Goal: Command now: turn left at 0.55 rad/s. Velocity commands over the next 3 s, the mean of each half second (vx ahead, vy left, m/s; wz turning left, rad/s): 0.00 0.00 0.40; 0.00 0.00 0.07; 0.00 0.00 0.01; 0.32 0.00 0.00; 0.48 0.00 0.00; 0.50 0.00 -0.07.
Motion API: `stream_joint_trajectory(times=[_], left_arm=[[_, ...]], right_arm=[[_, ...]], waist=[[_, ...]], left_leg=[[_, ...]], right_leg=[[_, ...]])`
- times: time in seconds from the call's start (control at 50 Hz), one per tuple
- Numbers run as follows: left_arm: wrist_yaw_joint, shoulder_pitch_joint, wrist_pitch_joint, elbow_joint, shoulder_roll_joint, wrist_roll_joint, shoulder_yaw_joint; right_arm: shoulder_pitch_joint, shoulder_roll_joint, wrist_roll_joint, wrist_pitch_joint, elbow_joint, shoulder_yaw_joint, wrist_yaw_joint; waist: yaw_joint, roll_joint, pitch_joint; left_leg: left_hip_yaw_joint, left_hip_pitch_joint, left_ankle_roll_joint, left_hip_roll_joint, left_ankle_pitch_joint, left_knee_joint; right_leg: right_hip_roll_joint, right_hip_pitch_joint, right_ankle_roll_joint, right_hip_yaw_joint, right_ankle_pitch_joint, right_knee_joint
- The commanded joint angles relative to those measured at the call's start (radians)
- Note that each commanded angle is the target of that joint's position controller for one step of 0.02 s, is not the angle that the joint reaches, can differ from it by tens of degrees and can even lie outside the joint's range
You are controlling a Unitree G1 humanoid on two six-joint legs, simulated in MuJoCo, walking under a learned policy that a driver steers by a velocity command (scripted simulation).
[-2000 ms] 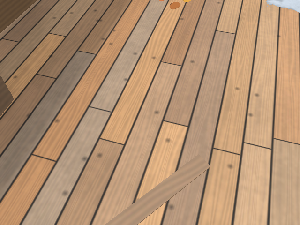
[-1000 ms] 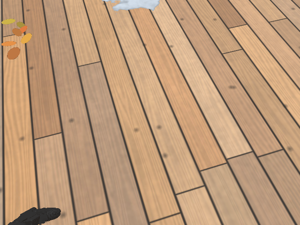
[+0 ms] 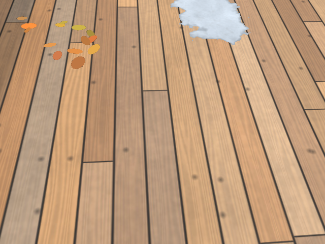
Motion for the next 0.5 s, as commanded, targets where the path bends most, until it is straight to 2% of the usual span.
stream_joint_trajectory(times=[0.02, 0.04, 0.06, 0.12, 0.18, 0.22, 0.28, 0.36, 0.4, 0.42, 0.44, 0.46, 0.48, 0.5], left_arm=[[0.007, -0.077, -0.020, -0.101, 0.109, -0.006, 0.021], [0.016, -0.059, -0.015, -0.077, 0.107, 0.000, 0.025], [0.023, -0.055, -0.009, -0.070, 0.116, 0.007, 0.029], [0.013, -0.029, -0.010, -0.050, 0.085, 0.000, 0.022], [0.013, -0.070, -0.014, -0.053, 0.065, -0.003, 0.012], [0.009, -0.076, -0.015, -0.044, 0.063, -0.005, 0.008], [0.000, -0.089, -0.020, -0.042, 0.062, -0.009, 0.004], [-0.013, -0.087, -0.033, -0.043, 0.067, -0.015, 0.001], [-0.022, -0.059, -0.042, -0.034, 0.055, -0.015, -0.002], [-0.028, -0.032, -0.049, -0.024, 0.042, -0.010, -0.006], [-0.031, -0.023, -0.054, -0.024, 0.058, 0.004, -0.006], [-0.027, -0.008, -0.055, -0.035, 0.112, 0.021, 0.001], [-0.025, -0.059, -0.051, -0.017, 0.135, 0.025, 0.002], [-0.027, -0.092, -0.051, -0.032, 0.063, 0.019, -0.016]], right_arm=[[0.075, -0.211, -0.025, -0.048, -0.065, -0.054, -0.004], [0.029, -0.189, -0.004, -0.047, -0.065, -0.051, -0.013], [-0.006, -0.170, 0.013, -0.040, -0.069, -0.042, -0.021], [-0.011, -0.161, 0.005, -0.028, -0.073, -0.035, -0.039], [0.016, -0.164, 0.011, -0.022, -0.066, -0.039, -0.051], [0.010, -0.160, 0.007, -0.017, -0.068, -0.038, -0.056], [0.013, -0.154, -0.002, -0.012, -0.063, -0.033, -0.052], [0.008, -0.144, -0.005, -0.007, -0.054, -0.024, -0.040], [-0.014, -0.126, 0.002, -0.006, -0.051, -0.014, -0.038], [-0.024, -0.110, 0.007, -0.006, -0.047, -0.007, -0.038], [0.005, -0.093, 0.004, -0.011, -0.037, -0.002, -0.038], [0.040, -0.072, -0.015, -0.019, -0.033, 0.006, -0.037], [0.092, -0.057, -0.013, -0.028, -0.032, 0.006, -0.032], [0.072, -0.083, -0.028, -0.030, -0.022, 0.004, -0.033]], waist=[[-0.056, 0.163, -0.169], [-0.030, 0.110, -0.143], [-0.015, 0.119, -0.132], [0.002, 0.140, -0.161], [-0.019, 0.147, -0.155], [-0.025, 0.163, -0.155], [-0.042, 0.183, -0.136], [-0.052, 0.188, -0.122], [-0.026, 0.178, -0.125], [-0.001, 0.166, -0.125], [-0.004, 0.135, -0.132], [-0.028, 0.029, -0.155], [-0.105, -0.143, -0.137], [-0.079, -0.141, -0.132]], left_leg=[[-0.477, 0.314, 0.269, 0.347, 0.603, -0.273], [-0.417, 0.289, 0.211, 0.289, 0.513, -0.269], [-0.385, 0.258, 0.183, 0.258, 0.498, -0.270], [-0.349, 0.221, 0.175, 0.208, 0.498, -0.280], [-0.382, 0.252, 0.172, 0.194, 0.397, -0.283], [-0.389, 0.245, 0.167, 0.192, 0.317, -0.286], [-0.411, 0.189, 0.173, 0.188, 0.246, -0.288], [-0.453, 0.177, 0.184, 0.190, 0.283, -0.266], [-0.456, 0.178, 0.167, 0.172, 0.321, -0.240], [-0.440, 0.157, 0.141, 0.149, 0.322, -0.226], [-0.419, 0.118, 0.098, 0.122, 0.277, -0.214], [-0.349, 0.059, 0.043, 0.066, 0.157, -0.131], [-0.213, 0.045, -0.006, -0.028, -0.014, -0.115], [-0.190, 0.098, -0.043, -0.007, -0.015, -0.126]], right_leg=[[0.055, -0.321, 0.005, 0.118, -0.088, 0.367], [0.040, -0.321, 0.005, 0.120, -0.002, 0.327], [0.034, -0.300, 0.011, 0.125, 0.056, 0.289], [0.073, -0.219, 0.028, 0.110, 0.151, 0.257], [0.086, -0.224, 0.038, 0.125, 0.182, 0.107], [0.081, -0.189, 0.041, 0.126, 0.197, 0.025], [0.075, -0.105, 0.035, 0.116, 0.176, -0.061], [0.076, -0.012, 0.014, 0.101, 0.137, -0.176], [0.078, 0.067, -0.004, 0.091, 0.197, -0.320], [0.078, 0.149, -0.020, 0.082, 0.314, -0.461], [0.037, 0.240, -0.040, 0.113, 0.440, -0.518], [-0.087, 0.321, -0.088, 0.215, 0.622, -0.516], [-0.147, 0.267, -0.182, 0.286, 0.665, -0.497], [-0.154, 0.209, -0.217, 0.305, 0.556, -0.529]])
Next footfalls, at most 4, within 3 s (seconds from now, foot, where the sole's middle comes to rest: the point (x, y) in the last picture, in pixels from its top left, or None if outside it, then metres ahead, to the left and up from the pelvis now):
0.44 right None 0.08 -0.13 -0.76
2.22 right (168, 229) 0.50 -0.02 -0.76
2.78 left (102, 172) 0.74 0.28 -0.76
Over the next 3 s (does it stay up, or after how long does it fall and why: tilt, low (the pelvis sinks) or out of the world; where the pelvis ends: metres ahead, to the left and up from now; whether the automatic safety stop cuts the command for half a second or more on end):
stays up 0.71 0.18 0.02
